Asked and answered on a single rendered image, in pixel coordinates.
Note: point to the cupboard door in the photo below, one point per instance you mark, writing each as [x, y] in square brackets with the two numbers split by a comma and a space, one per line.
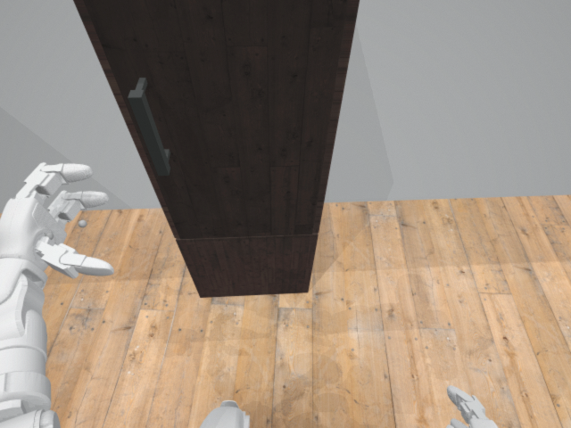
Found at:
[241, 93]

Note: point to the left robot shin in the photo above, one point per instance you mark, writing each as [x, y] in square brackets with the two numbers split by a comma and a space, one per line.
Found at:
[228, 403]

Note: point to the robot right hand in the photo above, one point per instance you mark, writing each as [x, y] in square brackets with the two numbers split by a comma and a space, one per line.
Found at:
[471, 410]

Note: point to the left robot thigh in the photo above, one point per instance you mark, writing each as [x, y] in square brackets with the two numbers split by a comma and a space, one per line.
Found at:
[226, 417]

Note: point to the handle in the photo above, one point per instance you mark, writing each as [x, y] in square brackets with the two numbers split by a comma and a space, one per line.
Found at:
[145, 121]

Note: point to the robot left forearm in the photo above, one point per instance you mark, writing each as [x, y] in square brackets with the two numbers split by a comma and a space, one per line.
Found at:
[24, 386]

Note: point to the left robot upper arm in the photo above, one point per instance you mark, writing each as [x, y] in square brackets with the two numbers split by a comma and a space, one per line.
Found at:
[34, 419]

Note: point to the robot left hand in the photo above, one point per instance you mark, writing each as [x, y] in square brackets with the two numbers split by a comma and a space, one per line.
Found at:
[25, 221]

